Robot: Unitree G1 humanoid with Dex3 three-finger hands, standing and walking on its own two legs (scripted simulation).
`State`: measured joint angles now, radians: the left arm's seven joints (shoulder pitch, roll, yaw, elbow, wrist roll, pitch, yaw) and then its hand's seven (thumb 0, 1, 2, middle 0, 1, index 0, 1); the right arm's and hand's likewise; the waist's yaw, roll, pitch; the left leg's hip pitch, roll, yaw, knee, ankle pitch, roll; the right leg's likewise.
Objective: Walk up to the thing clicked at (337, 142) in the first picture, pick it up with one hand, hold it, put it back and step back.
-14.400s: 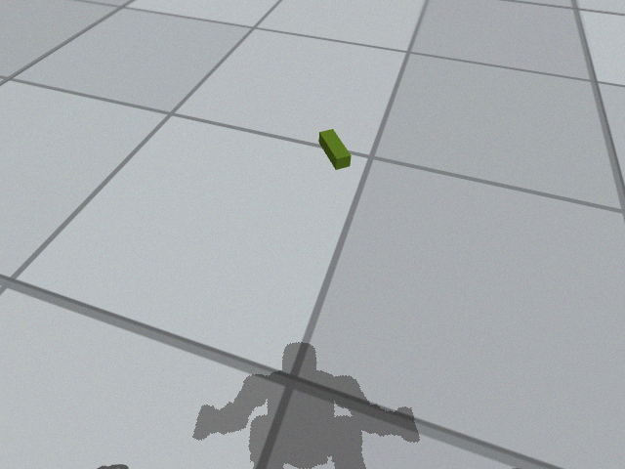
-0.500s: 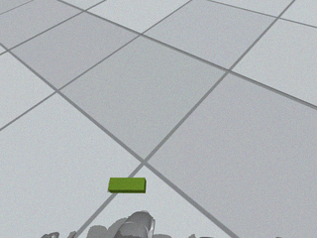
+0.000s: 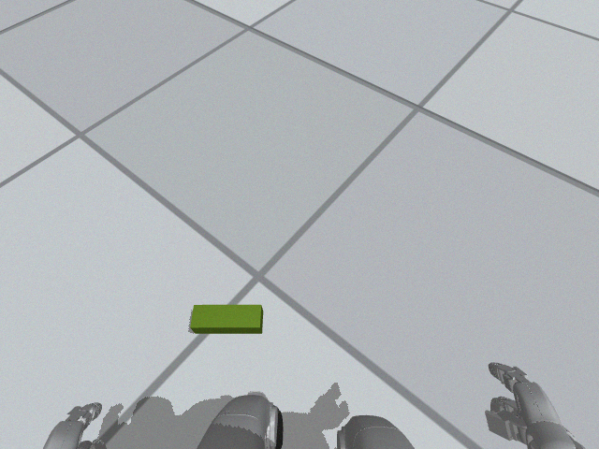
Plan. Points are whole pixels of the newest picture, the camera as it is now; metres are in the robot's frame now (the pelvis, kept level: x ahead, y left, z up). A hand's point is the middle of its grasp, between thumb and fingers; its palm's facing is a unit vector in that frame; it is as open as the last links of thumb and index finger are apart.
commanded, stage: walk up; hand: left
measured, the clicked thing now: (228, 319) +0.47 +0.26 -0.72
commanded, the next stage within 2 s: none
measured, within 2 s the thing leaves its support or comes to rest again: neither
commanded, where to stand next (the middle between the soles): +0.10 +0.01 m, yaw +2 degrees
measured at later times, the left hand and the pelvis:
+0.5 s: hand out of the picture +0.04 +0.29 -0.13, palm faces +0.04 -0.94 -0.34, open 7.4 cm; pelvis -0.01 +0.01 +0.02, yaw +4 degrees
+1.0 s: hand out of the picture +0.05 +0.30 -0.11, palm faces +0.06 -0.89 -0.44, open 7.4 cm; pelvis +0.01 +0.01 +0.01, yaw +4 degrees
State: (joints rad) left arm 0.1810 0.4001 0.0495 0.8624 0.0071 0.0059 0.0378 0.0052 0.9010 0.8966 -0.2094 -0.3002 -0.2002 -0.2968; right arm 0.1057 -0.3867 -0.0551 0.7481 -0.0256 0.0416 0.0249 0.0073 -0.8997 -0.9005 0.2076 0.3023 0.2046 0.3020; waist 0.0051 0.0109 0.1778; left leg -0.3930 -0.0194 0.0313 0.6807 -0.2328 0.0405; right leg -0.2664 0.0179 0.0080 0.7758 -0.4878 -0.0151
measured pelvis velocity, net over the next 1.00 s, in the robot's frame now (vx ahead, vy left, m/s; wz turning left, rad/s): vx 0.01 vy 0.01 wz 0.07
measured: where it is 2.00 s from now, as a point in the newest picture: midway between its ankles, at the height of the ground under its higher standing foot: (297, 445)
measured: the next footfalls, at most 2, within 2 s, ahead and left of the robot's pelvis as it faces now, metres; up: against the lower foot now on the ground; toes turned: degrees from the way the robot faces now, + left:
right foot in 0.02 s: +0.02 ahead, -0.10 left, +0.00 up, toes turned +1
left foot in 0.32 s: -0.01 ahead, +0.13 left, +0.00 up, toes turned +3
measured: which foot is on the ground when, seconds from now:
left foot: down 0.00-0.06, up 0.08-0.30, down 0.32-0.70, up 0.72-1.00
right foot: up 0.00-0.00, down 0.02-0.34, up 0.36-0.66, down 0.68-1.00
